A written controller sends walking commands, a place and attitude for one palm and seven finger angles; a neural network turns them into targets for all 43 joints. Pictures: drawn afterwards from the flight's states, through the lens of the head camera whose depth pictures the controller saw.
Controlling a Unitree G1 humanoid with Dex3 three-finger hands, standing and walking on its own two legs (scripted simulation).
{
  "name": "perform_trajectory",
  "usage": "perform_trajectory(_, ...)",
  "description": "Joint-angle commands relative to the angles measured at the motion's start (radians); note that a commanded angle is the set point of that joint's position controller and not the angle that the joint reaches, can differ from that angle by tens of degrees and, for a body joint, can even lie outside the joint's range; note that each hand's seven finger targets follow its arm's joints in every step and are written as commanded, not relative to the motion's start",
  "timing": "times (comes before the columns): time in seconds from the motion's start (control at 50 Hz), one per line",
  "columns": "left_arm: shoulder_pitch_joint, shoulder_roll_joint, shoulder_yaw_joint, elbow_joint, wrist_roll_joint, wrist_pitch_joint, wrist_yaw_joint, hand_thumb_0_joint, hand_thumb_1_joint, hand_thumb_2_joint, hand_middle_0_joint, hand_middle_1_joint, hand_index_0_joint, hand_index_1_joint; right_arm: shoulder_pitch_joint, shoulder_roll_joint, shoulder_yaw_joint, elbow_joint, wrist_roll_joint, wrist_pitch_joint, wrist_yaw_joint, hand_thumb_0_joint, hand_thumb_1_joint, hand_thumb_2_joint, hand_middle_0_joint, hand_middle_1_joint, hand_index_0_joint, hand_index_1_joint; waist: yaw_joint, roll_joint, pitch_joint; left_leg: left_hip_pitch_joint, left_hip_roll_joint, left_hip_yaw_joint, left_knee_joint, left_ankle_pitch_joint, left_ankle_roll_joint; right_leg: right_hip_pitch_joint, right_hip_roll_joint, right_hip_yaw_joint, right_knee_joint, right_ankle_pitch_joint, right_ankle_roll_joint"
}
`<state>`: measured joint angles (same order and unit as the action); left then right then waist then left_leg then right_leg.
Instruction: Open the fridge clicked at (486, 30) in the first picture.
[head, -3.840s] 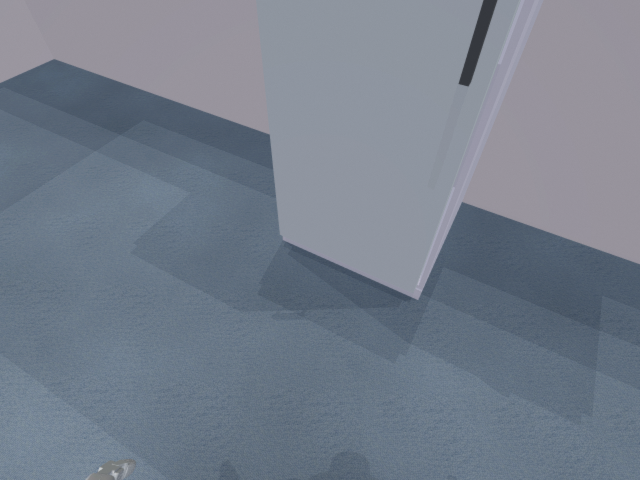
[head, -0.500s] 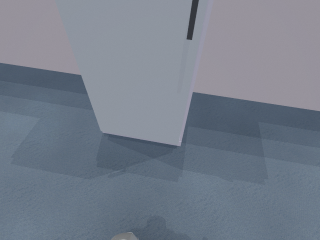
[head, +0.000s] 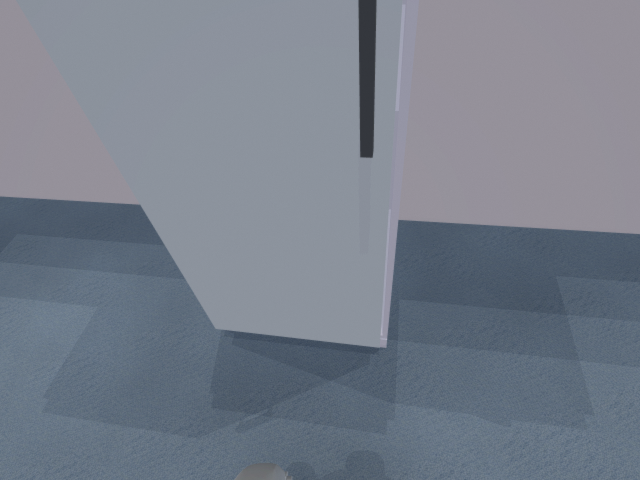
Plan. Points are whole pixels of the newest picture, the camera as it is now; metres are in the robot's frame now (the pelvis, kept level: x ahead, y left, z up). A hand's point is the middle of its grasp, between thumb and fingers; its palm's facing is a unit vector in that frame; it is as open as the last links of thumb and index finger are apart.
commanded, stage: take the last steps up to it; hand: right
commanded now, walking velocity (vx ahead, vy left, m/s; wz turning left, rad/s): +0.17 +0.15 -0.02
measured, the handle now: (368, 63) +0.58 -0.05 +0.23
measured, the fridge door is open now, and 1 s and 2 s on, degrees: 0 0 0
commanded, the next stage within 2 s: come to a stop and stand still in 0.08 s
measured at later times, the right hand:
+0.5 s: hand (400, 433) +0.23 -0.09 -0.17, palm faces +0.02 +0.98 -0.21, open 7.3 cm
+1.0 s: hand out of the picture +0.04 -0.19 -0.18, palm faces +0.07 +0.98 -0.20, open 7.4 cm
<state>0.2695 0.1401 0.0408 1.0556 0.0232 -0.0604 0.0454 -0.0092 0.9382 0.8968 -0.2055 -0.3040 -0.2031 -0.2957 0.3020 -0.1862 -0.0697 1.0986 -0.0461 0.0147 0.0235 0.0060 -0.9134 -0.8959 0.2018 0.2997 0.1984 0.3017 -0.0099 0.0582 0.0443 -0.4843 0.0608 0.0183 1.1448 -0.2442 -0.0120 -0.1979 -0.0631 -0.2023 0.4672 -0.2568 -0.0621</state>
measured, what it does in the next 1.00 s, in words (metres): steps on the spot: left foot, then right foot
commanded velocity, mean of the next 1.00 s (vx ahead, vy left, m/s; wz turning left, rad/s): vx -0.03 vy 0.01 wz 0.00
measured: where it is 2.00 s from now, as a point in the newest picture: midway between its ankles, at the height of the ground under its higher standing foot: outside the picture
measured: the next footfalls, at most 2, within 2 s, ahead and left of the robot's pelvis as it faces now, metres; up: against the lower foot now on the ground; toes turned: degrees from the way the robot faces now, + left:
left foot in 0.30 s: +0.22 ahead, +0.21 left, +0.00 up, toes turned +7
right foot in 0.72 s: +0.12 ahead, -0.08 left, +0.00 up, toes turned -3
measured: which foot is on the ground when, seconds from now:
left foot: up 0.00-0.28, down 0.30-0.72, up 0.74-1.00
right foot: down 0.00-0.30, up 0.32-0.70, down 0.72-1.00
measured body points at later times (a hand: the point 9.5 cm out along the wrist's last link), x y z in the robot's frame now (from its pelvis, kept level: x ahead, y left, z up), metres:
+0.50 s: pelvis +0.10 +0.07 -0.01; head +0.15 +0.10 +0.43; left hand +0.10 +0.31 -0.18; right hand +0.22 -0.14 -0.15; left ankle +0.18 +0.20 -0.74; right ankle +0.05 -0.05 -0.66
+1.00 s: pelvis +0.08 +0.01 +0.01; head +0.10 -0.02 +0.45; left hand +0.11 +0.25 -0.13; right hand +0.04 -0.24 -0.16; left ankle +0.05 +0.16 -0.68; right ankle +0.09 -0.08 -0.74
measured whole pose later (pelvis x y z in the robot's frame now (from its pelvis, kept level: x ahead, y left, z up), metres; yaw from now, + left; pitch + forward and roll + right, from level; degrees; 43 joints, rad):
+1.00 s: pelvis +0.08 +0.01 +0.01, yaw -2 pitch +0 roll +2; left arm 0.27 0.14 0.02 1.04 0.02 0.00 0.05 0.00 0.92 0.90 -0.21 -0.30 -0.20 -0.30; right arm 0.33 -0.25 -0.07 1.09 -0.03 0.07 0.00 0.00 -0.91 -0.90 0.20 0.30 0.20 0.30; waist -0.01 0.05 0.03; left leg -0.37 0.01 -0.01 0.90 -0.36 -0.07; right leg -0.19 -0.01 -0.05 0.37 -0.18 -0.04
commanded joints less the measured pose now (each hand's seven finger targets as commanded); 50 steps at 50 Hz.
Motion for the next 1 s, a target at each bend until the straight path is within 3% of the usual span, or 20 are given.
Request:
perform_trajectory(0.0,0.143,0.126,0.024,0.012,-0.002,-0.016,0.005,0.0,0.9,0.9,-0.2,-0.3,-0.2,-0.3,0.042,-0.011,-0.003,-0.03,0.007,0.0,0.002,0.0,-0.9,-0.9,0.2,0.3,0.2,0.3,0.017,-0.177,-0.001,-0.139,0.039,0.006,-0.006,0.074,-0.029,0.117,-0.234,0.15,-0.227,0.416,-0.012)
perform_trajectory(0.16,0.222,0.146,0.037,0.055,0.01,0.006,-0.005,0.0,0.9,0.9,-0.2,-0.3,-0.2,-0.3,-0.177,-0.009,0.017,-0.094,0.019,-0.008,0.007,0.0,-0.9,-0.9,0.2,0.3,0.2,0.3,0.074,-0.242,0.052,-0.085,0.049,0.08,-0.399,0.04,-0.025,0.149,-0.246,0.125,-0.191,0.448,-0.052)
perform_trajectory(0.22,0.176,0.136,0.033,0.055,0.008,0.018,-0.004,0.0,0.9,0.9,-0.2,-0.3,-0.2,-0.3,-0.113,-0.003,0.021,-0.075,0.025,-0.03,-0.011,0.0,-0.9,-0.9,0.2,0.3,0.2,0.3,0.032,-0.263,-0.006,0.143,-0.003,0.107,-0.583,0.078,0.0,0.111,-0.208,0.11,-0.062,0.538,-0.024)
perform_trajectory(0.24,0.16,0.125,0.028,0.06,0.0,0.019,-0.006,0.0,0.9,0.9,-0.2,-0.3,-0.2,-0.3,-0.015,-0.034,0.017,-0.045,0.026,-0.042,-0.021,0.0,-0.9,-0.9,0.2,0.3,0.2,0.3,-0.023,-0.209,-0.048,0.29,0.004,0.097,-0.717,0.224,-0.006,0.081,-0.176,0.098,0.038,0.488,0.014)
perform_trajectory(0.26,0.189,0.089,0.021,0.063,-0.01,0.016,-0.014,0.0,0.9,0.9,-0.2,-0.3,-0.2,-0.3,0.075,-0.112,0.006,-0.015,0.021,-0.058,-0.035,0.0,-0.9,-0.9,0.2,0.3,0.2,0.3,-0.051,-0.077,-0.141,0.5,0.098,0.013,-0.736,0.527,0.001,-0.02,-0.126,0.08,0.155,0.263,0.06)
perform_trajectory(0.28,0.252,0.031,0.01,0.057,-0.022,0.021,-0.021,0.0,0.9,0.9,-0.2,-0.3,-0.2,-0.3,0.097,-0.199,-0.008,-0.006,0.022,-0.068,-0.05,0.0,-0.9,-0.9,0.2,0.3,0.2,0.3,-0.025,0.139,-0.247,0.669,0.322,-0.179,-0.682,0.992,0.073,-0.159,-0.016,0.054,0.308,-0.242,0.099)
perform_trajectory(0.3,0.27,0.064,0.027,0.047,-0.028,0.042,-0.012,0.0,0.9,0.9,-0.2,-0.3,-0.2,-0.3,0.092,-0.222,-0.009,-0.031,0.028,-0.06,-0.049,0.0,-0.9,-0.9,0.2,0.3,0.2,0.3,-0.013,0.105,-0.249,0.604,0.383,-0.15,-0.654,1.206,0.134,-0.141,0.011,0.133,0.425,-0.394,0.095)
perform_trajectory(0.34,0.213,0.071,0.037,0.033,-0.026,0.075,-0.004,0.0,0.9,0.9,-0.2,-0.3,-0.2,-0.3,0.017,-0.201,-0.02,-0.052,0.03,-0.051,-0.064,0.0,-0.9,-0.9,0.2,0.3,0.2,0.3,-0.021,0.249,-0.225,0.509,0.389,-0.2,-0.688,1.126,0.185,-0.196,0.016,0.196,0.609,-0.398,0.093)
perform_trajectory(0.38,0.114,0.076,0.042,0.02,-0.014,0.095,-0.011,0.0,0.9,0.9,-0.2,-0.3,-0.2,-0.3,-0.043,-0.172,-0.019,-0.08,0.025,-0.029,-0.076,0.0,-0.9,-0.9,0.2,0.3,0.2,0.3,-0.026,0.085,-0.106,0.397,0.355,-0.152,-0.7,0.96,0.187,-0.265,0.015,0.219,0.73,-0.31,0.103)
perform_trajectory(0.48,0.062,0.09,0.056,-0.049,0.006,0.144,-0.038,0.0,0.9,0.9,-0.2,-0.3,-0.2,-0.3,-0.139,-0.171,-0.032,-0.145,0.018,-0.018,-0.09,0.0,-0.9,-0.9,0.2,0.3,0.2,0.3,0.013,0.107,-0.095,0.215,0.328,-0.082,-0.796,0.469,0.165,-0.273,0.025,0.236,0.77,-0.152,0.128)
perform_trajectory(0.6,0.02,0.095,0.044,-0.113,-0.004,0.107,-0.051,0.0,0.9,0.9,-0.2,-0.3,-0.2,-0.3,-0.181,-0.195,-0.034,-0.208,-0.003,0.002,-0.069,0.0,-0.9,-0.9,0.2,0.3,0.2,0.3,0.014,0.193,-0.062,0.102,0.265,-0.093,-0.852,-0.037,0.133,-0.114,0.024,0.165,0.399,-0.182,0.1)
perform_trajectory(0.64,0.089,0.089,0.033,-0.096,-0.008,0.087,-0.046,0.0,0.9,0.9,-0.2,-0.3,-0.2,-0.3,-0.186,-0.181,-0.023,-0.208,0.004,0.012,-0.061,0.0,-0.9,-0.9,0.2,0.3,0.2,0.3,0.05,0.151,-0.072,0.023,0.192,-0.063,-0.797,-0.192,0.079,0.053,0.045,0.112,0.134,-0.065,0.091)
perform_trajectory(0.66,0.124,0.121,0.032,-0.086,-0.007,0.076,-0.044,0.0,0.9,0.9,-0.2,-0.3,-0.2,-0.3,-0.167,-0.149,-0.011,-0.208,0.014,0.019,-0.056,0.0,-0.9,-0.9,0.2,0.3,0.2,0.3,0.069,0.03,-0.068,-0.051,0.143,-0.035,-0.699,-0.277,0.043,0.131,0.028,0.149,-0.002,-0.047,0.094)
perform_trajectory(0.68,0.114,0.195,0.043,-0.094,0.003,0.062,-0.041,0.0,0.9,0.9,-0.2,-0.3,-0.2,-0.3,-0.139,-0.08,0.005,-0.212,0.028,0.027,-0.051,0.0,-0.9,-0.9,0.2,0.3,0.2,0.3,0.07,-0.278,-0.017,-0.09,0.032,0.03,-0.497,-0.305,-0.012,0.017,-0.131,0.409,-0.204,-0.298,0.062)
perform_trajectory(0.7,0.018,0.264,0.044,-0.141,0.013,0.064,-0.035,0.0,0.9,0.9,-0.2,-0.3,-0.2,-0.3,-0.14,-0.054,0.01,-0.218,0.036,0.03,-0.048,0.0,-0.9,-0.9,0.2,0.3,0.2,0.3,0.053,-0.414,0.076,-0.026,-0.036,0.021,-0.358,-0.274,-0.037,-0.258,-0.284,0.625,-0.387,-0.506,-0.01)
perform_trajectory(0.72,-0.06,0.276,0.044,-0.158,0.019,0.061,-0.023,0.0,0.9,0.9,-0.2,-0.3,-0.2,-0.3,-0.138,-0.091,-0.007,-0.202,0.026,0.038,-0.044,0.0,-0.9,-0.9,0.2,0.3,0.2,0.3,0.037,-0.38,0.098,0.006,-0.022,-0.058,-0.235,-0.206,-0.029,-0.329,-0.297,0.661,-0.431,-0.567,-0.026)
perform_trajectory(0.76,-0.125,0.219,0.024,-0.159,0.014,0.052,-0.013,0.0,0.9,0.9,-0.2,-0.3,-0.2,-0.3,-0.054,-0.12,-0.02,-0.149,0.015,0.032,-0.026,0.0,-0.9,-0.9,0.2,0.3,0.2,0.3,-0.015,-0.244,0.083,-0.016,-0.033,-0.083,-0.124,-0.107,-0.028,-0.236,-0.229,0.537,-0.367,-0.396,-0.019)
perform_trajectory(0.8,-0.087,0.206,0.02,-0.142,0.005,0.042,-0.006,0.0,0.9,0.9,-0.2,-0.3,-0.2,-0.3,-0.006,-0.108,-0.013,-0.111,0.017,0.024,-0.017,0.0,-0.9,-0.9,0.2,0.3,0.2,0.3,-0.007,-0.186,0.027,-0.049,-0.04,-0.072,-0.112,-0.042,-0.04,-0.07,-0.182,0.41,-0.316,-0.175,-0.004)
perform_trajectory(0.94,0.087,0.195,0.029,-0.039,-0.002,0.039,0.021,0.0,0.9,0.9,-0.2,-0.3,-0.2,-0.3,-0.046,-0.086,0.006,-0.101,0.024,0.023,-0.019,0.0,-0.9,-0.9,0.2,0.3,0.2,0.3,0.058,-0.172,-0.057,-0.042,-0.019,-0.041,-0.271,-0.152,-0.053,0.231,-0.25,0.378,-0.18,0.485,-0.088)
perform_trajectory(0.98,0.097,0.203,0.031,-0.016,-0.001,0.045,0.021,0.0,0.9,0.9,-0.2,-0.3,-0.2,-0.3,-0.052,-0.069,0.011,-0.089,0.028,0.028,-0.022,0.0,-0.9,-0.9,0.2,0.3,0.2,0.3,0.064,-0.2,-0.067,0.018,-0.017,-0.028,-0.325,-0.189,-0.051,0.216,-0.252,0.373,-0.169,0.513,-0.095)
